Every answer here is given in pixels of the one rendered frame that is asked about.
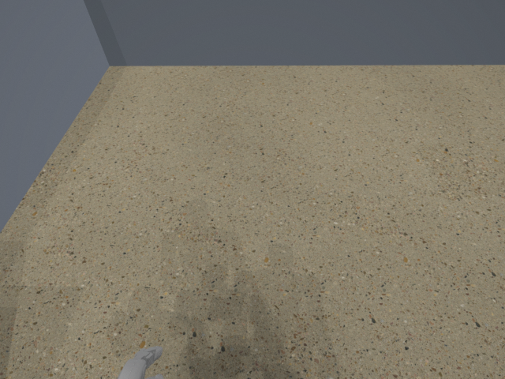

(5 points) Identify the robot left hand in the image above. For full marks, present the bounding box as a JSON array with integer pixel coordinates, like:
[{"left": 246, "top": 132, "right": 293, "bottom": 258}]
[{"left": 118, "top": 346, "right": 163, "bottom": 379}]

